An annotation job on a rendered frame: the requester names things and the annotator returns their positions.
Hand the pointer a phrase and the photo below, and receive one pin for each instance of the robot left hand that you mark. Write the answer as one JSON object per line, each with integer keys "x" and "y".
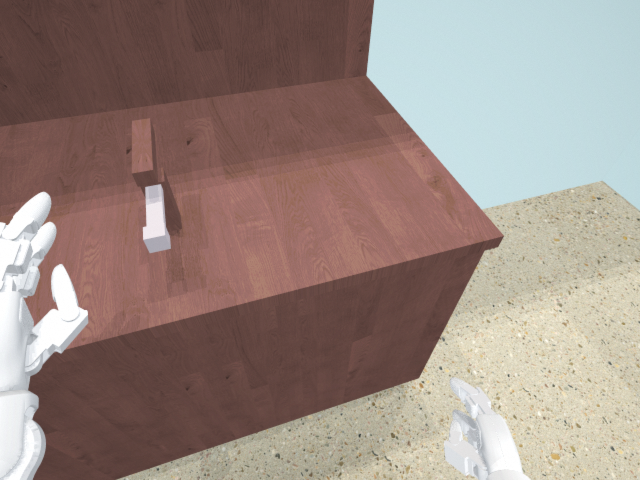
{"x": 23, "y": 245}

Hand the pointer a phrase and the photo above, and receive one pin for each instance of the robot right hand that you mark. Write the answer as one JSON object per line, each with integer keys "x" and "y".
{"x": 490, "y": 445}

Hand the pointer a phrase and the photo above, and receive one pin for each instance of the robot left forearm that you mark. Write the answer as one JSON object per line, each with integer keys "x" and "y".
{"x": 22, "y": 440}

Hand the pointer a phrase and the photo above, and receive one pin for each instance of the tap lever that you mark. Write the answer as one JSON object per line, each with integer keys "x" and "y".
{"x": 155, "y": 234}

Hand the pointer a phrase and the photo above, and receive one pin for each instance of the counter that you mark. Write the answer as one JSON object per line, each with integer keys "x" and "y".
{"x": 318, "y": 246}

